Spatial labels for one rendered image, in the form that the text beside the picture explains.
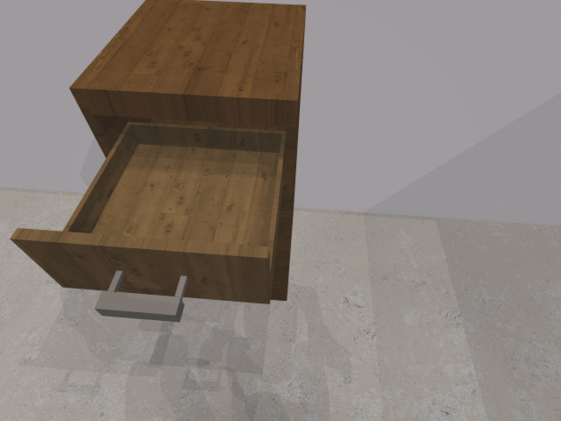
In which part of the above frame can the handle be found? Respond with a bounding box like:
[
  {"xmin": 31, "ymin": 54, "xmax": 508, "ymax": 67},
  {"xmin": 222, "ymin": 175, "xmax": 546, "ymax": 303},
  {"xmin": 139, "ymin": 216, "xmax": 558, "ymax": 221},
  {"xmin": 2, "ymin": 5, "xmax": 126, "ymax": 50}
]
[{"xmin": 95, "ymin": 271, "xmax": 188, "ymax": 323}]

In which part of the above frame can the drawer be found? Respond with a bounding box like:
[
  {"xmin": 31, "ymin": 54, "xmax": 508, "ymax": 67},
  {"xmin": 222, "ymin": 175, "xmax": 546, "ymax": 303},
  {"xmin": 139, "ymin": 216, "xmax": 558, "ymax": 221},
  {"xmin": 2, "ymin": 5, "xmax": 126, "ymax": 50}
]
[{"xmin": 10, "ymin": 122, "xmax": 287, "ymax": 304}]

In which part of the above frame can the cabinet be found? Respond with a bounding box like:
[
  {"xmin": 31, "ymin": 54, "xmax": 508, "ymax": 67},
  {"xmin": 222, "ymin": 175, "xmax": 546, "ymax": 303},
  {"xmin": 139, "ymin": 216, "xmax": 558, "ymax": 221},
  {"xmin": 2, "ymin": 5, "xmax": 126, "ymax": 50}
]
[{"xmin": 70, "ymin": 0, "xmax": 306, "ymax": 301}]

